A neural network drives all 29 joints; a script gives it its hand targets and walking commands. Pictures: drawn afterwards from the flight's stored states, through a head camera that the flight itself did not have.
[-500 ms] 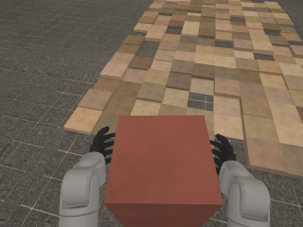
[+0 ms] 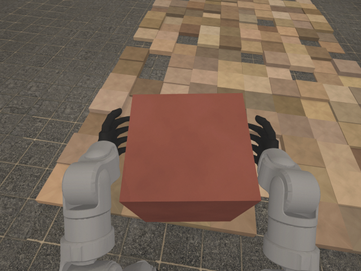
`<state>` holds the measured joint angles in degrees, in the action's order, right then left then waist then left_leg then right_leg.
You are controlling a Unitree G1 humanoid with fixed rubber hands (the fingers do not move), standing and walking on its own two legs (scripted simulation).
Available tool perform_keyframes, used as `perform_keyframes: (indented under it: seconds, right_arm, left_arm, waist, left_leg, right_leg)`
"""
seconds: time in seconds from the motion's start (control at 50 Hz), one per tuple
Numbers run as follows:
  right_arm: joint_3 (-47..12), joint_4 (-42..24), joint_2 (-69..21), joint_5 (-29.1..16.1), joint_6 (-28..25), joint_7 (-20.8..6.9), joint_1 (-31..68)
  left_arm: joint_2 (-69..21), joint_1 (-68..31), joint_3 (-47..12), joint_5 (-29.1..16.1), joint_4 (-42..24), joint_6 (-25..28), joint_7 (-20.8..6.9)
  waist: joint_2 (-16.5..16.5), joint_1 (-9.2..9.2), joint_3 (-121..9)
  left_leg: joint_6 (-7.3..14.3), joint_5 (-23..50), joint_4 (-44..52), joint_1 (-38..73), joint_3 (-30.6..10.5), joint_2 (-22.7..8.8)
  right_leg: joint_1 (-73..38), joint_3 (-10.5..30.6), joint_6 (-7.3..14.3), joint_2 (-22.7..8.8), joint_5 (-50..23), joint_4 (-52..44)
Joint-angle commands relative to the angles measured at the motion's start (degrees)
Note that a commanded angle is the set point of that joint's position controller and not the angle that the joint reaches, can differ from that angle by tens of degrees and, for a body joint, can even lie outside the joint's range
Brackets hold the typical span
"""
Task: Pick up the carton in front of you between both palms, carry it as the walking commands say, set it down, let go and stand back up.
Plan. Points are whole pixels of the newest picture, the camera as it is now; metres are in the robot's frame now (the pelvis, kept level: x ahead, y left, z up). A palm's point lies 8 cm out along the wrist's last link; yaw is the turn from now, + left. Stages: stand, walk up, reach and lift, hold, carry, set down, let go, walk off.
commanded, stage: carry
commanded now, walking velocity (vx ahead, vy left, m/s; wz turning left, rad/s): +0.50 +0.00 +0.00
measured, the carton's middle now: (187, 166) +0.31 -0.01 +0.06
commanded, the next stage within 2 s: none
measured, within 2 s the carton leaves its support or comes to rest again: neither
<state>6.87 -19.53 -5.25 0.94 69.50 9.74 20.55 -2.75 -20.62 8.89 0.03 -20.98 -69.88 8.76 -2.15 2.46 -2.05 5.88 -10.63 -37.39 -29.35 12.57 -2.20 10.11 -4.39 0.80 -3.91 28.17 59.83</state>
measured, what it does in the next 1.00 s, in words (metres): walks ahead: right foot, then left foot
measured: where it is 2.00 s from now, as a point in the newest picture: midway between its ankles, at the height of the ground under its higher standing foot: (172, 110)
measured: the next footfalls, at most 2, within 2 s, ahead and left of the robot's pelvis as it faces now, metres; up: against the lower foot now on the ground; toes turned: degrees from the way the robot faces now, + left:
right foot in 0.30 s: +0.32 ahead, -0.10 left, +0.00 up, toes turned -5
left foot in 0.70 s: +0.69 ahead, +0.07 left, +0.03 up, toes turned -4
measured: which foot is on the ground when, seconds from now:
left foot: down 0.00-0.38, up 0.40-0.68, down 0.70-1.00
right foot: up 0.00-0.28, down 0.30-0.78, up 0.80-1.00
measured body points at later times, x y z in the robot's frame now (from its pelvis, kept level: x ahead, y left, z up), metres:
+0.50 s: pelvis +0.32 -0.02 +0.02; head +0.40 -0.02 +0.46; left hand +0.70 +0.15 +0.14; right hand +0.72 -0.15 +0.14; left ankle +0.19 +0.09 -0.58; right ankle +0.28 -0.10 -0.71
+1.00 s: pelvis +0.68 +0.03 +0.06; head +0.75 +0.02 +0.51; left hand +1.07 +0.11 +0.18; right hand +1.01 -0.19 +0.18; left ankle +0.66 +0.07 -0.68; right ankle +0.68 -0.07 -0.64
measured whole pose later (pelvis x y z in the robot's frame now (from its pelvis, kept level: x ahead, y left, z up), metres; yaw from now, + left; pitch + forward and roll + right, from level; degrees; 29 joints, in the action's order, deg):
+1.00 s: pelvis +0.68 +0.03 +0.06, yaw -4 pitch +7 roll -3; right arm 13.5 -15.3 -6.3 -0.7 68.0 9.8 30.9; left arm -9.8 -29.4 17.2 5.8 -18.5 -66.8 6.8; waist 3.5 8.3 2.7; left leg 7.9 -4.2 -24.1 -17.1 0.6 4.3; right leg 28.9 -3.1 0.5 4.2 20.5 43.3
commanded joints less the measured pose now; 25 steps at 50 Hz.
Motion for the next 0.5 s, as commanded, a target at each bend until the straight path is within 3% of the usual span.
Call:
perform_keyframes:
  seconds: [0.0,0.02,0.06,0.12,0.18,0.24,0.3,0.32,0.34,0.36,0.38,0.4,0.42,0.44,0.46,0.48]
  right_arm:
    - [-33.26,-4.73,-33.13,-19.82,-0.16,-5.05,37.80]
    - [-33.15,-4.94,-34.81,-20.27,-0.43,-5.07,41.36]
    - [-32.55,-3.71,-37.51,-21.06,-0.96,-5.32,48.43]
    - [-30.71,0.26,-38.26,-20.68,-0.95,-5.39,53.25]
    - [-28.67,4.99,-38.39,-19.21,-0.21,-5.02,54.38]
    - [-26.96,8.16,-39.81,-17.74,0.67,-5.07,55.03]
    - [-26.60,9.65,-42.24,-16.94,1.40,-5.65,56.19]
    - [-27.07,9.18,-44.14,-16.97,1.62,-6.03,58.40]
    - [-27.12,9.49,-44.79,-17.09,1.73,-6.24,58.82]
    - [-27.57,9.61,-44.93,-17.31,1.68,-6.31,58.11]
    - [-28.12,8.69,-45.68,-17.94,1.34,-6.33,59.89]
    - [-28.53,8.93,-47.95,-17.50,1.14,-6.46,59.45]
    - [-28.13,9.07,-48.50,-17.23,1.07,-6.44,57.82]
    - [-28.25,7.17,-48.69,-17.06,0.59,-6.18,59.34]
    - [-28.37,5.42,-49.21,-16.60,0.04,-5.78,60.18]
    - [-27.55,3.95,-48.58,-15.65,-0.59,-5.29,59.51]
  left_arm:
    - [-36.94,-36.75,-33.87,-16.41,-0.82,-0.55,-3.30]
    - [-38.54,-38.83,-33.05,-16.23,0.91,-0.33,-3.11]
    - [-40.22,-42.67,-31.74,-15.13,3.75,0.30,-2.95]
    - [-40.85,-47.58,-30.12,-13.78,7.59,0.68,-2.72]
    - [-41.21,-50.00,-28.73,-12.81,11.09,0.04,-2.59]
    - [-42.80,-51.32,-27.66,-12.42,13.72,-0.89,-3.07]
    - [-44.95,-52.58,-26.87,-12.03,15.22,-1.72,-4.02]
    - [-45.99,-54.19,-26.80,-11.55,16.11,-1.70,-4.07]
    - [-47.62,-53.11,-27.00,-11.60,17.45,-1.88,-4.31]
    - [-48.41,-52.47,-27.32,-11.71,17.72,-1.77,-4.73]
    - [-48.74,-50.64,-26.97,-11.44,17.54,-1.53,-5.01]
    - [-48.52,-51.38,-26.94,-11.66,16.72,-1.18,-5.05]
    - [-48.24,-50.59,-27.14,-12.18,16.76,-0.71,-4.79]
    - [-49.69,-52.03,-28.10,-13.23,13.60,-0.20,-4.89]
    - [-51.19,-54.70,-29.54,-14.66,9.27,0.38,-5.07]
    - [-52.37,-57.53,-31.06,-16.36,5.28,0.94,-5.29]
  waist:
    - [9.69,1.36,-22.77]
    - [6.07,0.72,-22.53]
    - [7.22,-0.46,-24.39]
    - [7.32,-0.44,-23.60]
    - [7.76,0.72,-21.70]
    - [9.38,1.69,-20.38]
    - [10.07,1.85,-18.57]
    - [6.62,2.42,-17.60]
    - [6.07,1.63,-19.86]
    - [7.16,-2.72,-24.92]
    - [6.68,-8.28,-26.65]
    - [-8.35,-5.99,-28.07]
    - [-16.24,-9.35,-35.38]
    - [-11.33,-12.18,-34.61]
    - [-6.00,-12.02,-31.20]
    - [-3.01,-11.17,-27.23]
  left_leg:
    - [7.04,7.87,16.91,39.11,-32.10,-17.51]
    - [5.77,11.34,16.41,35.67,-27.66,-16.34]
    - [4.70,10.20,17.54,33.18,-22.54,-15.02]
    - [6.36,9.78,18.90,33.20,-18.90,-14.27]
    - [6.99,15.69,18.15,36.03,-14.93,-12.83]
    - [6.53,23.36,15.45,37.55,-11.43,-10.87]
    - [5.53,30.40,11.99,41.49,-10.75,-11.27]
    - [3.80,44.10,6.42,46.78,-8.87,-7.46]
    - [1.62,56.03,-1.84,43.48,-6.60,-5.85]
    - [-0.58,55.08,-12.46,37.50,-4.39,-5.75]
    - [-2.51,44.13,-22.91,22.55,-3.69,-5.28]
    - [-3.58,-12.55,-31.89,-3.61,-7.05,-0.70]
    - [-4.28,-22.91,-46.88,-22.45,-10.10,4.68]
    - [-3.27,-20.96,-51.57,-28.39,-13.09,3.85]
    - [-2.76,-20.22,-51.13,-32.02,-14.20,3.14]
    - [-2.51,-20.43,-49.58,-36.19,-12.14,2.81]
  right_leg:
    - [30.26,5.11,3.22,1.21,-3.81,21.29]
    - [29.73,5.25,3.56,-0.15,-6.51,18.04]
    - [27.56,4.22,3.39,-0.91,-9.66,13.43]
    - [30.53,2.67,2.67,-0.96,-10.57,6.21]
    - [33.89,0.87,1.92,-1.01,-14.01,-4.29]
    - [32.22,-2.31,2.15,1.06,-17.61,-12.80]
    - [32.93,-3.98,3.06,2.08,-19.07,-17.53]
    - [34.59,-8.39,3.05,6.49,-15.57,-19.73]
    - [24.53,-10.48,3.72,9.26,-16.31,-26.18]
    - [8.02,-8.07,4.04,8.53,-27.77,-38.40]
    - [-11.21,-3.82,3.52,3.56,-36.15,-43.40]
    - [-35.08,11.83,6.11,-11.21,-82.35,-26.58]
    - [-51.63,23.93,15.87,-17.49,-96.62,-22.35]
    - [-50.93,23.81,17.39,-17.33,-84.06,-24.97]
    - [-47.57,22.56,15.40,-15.35,-69.40,-27.60]
    - [-45.85,21.49,12.91,-13.70,-65.41,-28.20]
